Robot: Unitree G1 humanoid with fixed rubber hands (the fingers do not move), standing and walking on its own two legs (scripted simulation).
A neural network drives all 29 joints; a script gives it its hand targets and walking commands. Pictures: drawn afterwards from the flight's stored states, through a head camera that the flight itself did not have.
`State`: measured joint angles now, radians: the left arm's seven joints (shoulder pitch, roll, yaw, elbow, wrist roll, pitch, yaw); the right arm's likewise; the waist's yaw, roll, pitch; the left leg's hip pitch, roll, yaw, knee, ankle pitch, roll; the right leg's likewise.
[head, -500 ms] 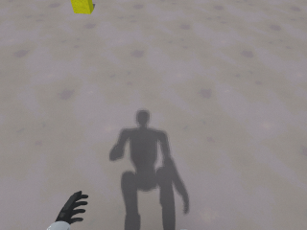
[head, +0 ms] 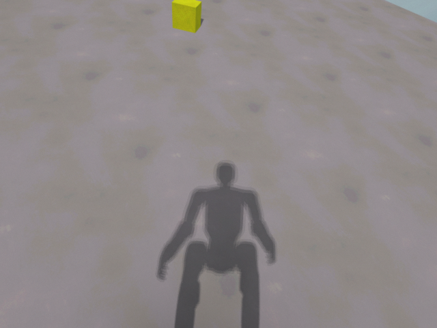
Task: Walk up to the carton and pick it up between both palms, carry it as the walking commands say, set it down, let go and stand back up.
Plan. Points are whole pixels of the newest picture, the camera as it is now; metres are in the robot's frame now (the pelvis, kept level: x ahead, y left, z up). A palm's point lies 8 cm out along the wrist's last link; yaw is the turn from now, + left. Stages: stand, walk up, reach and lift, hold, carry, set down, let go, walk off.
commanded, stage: walk up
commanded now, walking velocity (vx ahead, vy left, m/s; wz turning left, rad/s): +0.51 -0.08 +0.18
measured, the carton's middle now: (186, 14) +2.87 +0.37 -0.66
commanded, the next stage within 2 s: none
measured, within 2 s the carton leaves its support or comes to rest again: neither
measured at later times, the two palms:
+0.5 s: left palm (143, 214) +0.39 +0.19 -0.13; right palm (354, 315) +0.21 -0.30 -0.15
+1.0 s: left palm (105, 193) +0.46 +0.30 -0.15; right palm (283, 155) +0.62 -0.18 -0.12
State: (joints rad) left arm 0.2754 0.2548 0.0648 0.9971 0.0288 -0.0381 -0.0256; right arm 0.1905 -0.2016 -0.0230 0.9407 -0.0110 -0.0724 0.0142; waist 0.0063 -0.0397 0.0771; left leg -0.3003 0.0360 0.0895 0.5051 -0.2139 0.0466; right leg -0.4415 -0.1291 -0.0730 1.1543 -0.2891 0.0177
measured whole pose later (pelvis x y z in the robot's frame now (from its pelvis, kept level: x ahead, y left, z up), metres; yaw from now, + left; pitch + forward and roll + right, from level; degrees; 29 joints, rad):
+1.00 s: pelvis +0.49 +0.05 -0.01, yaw +3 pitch +1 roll -1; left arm 0.35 0.24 0.07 1.01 0.02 -0.05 -0.01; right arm 0.11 -0.20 -0.04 0.95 -0.02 -0.07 0.02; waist 0.04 -0.03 0.06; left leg -0.36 0.06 0.14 0.54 -0.20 0.03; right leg -0.32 -0.12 -0.05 1.08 -0.42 0.00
